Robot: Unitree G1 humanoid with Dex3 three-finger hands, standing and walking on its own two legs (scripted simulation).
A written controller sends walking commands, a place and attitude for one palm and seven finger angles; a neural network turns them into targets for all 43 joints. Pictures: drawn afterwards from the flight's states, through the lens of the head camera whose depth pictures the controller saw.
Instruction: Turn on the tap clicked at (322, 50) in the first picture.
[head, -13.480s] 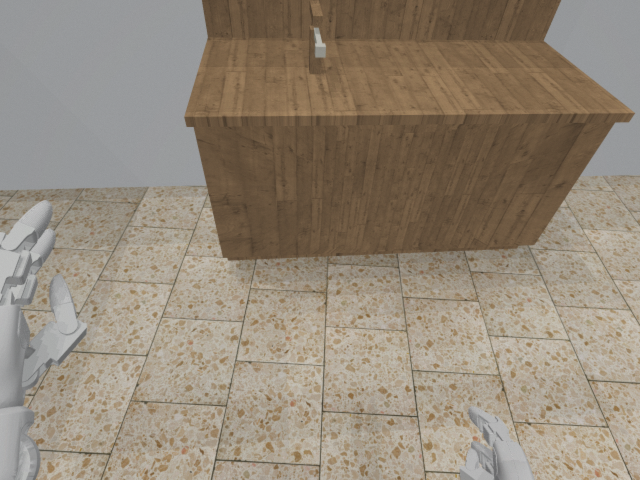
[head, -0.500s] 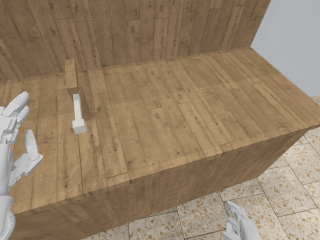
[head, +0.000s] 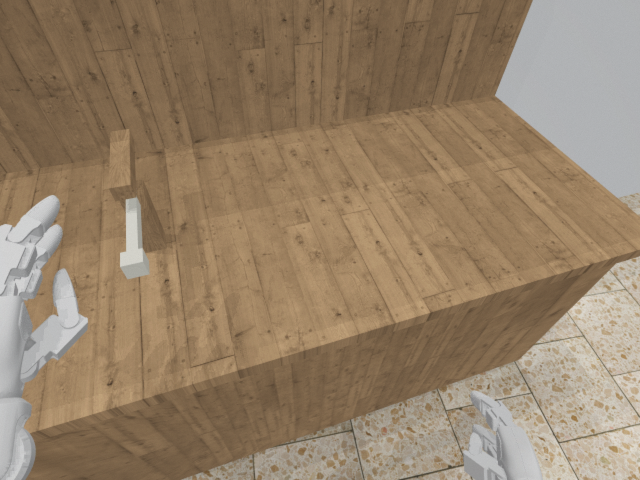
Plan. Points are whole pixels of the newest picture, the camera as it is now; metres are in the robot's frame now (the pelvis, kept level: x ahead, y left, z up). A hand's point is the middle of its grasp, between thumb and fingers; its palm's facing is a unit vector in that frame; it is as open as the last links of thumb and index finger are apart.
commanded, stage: come to a stop and stand still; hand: left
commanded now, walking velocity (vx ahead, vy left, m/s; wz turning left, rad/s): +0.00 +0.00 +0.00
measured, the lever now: (135, 263) +0.35 +0.28 +0.06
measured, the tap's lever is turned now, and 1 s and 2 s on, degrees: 0 0 0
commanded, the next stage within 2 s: look again from close up in 0.22 s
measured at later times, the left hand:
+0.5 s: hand (29, 268) +0.23 +0.27 +0.21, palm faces +0.46 -0.76 -0.45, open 7.4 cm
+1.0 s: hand (27, 332) +0.19 +0.27 +0.18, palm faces +0.36 -0.84 -0.41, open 7.4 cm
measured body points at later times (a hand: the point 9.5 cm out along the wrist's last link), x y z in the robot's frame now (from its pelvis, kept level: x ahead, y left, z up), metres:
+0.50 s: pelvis -0.02 -0.01 -0.01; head +0.02 +0.01 +0.44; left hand +0.20 +0.31 +0.23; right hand +0.15 -0.23 -0.09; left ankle +0.02 +0.10 -0.74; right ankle -0.01 -0.10 -0.74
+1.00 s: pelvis -0.03 +0.02 -0.01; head +0.01 +0.04 +0.44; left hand +0.17 +0.31 +0.20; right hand +0.17 -0.18 -0.08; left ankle +0.02 +0.10 -0.74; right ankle -0.01 -0.10 -0.74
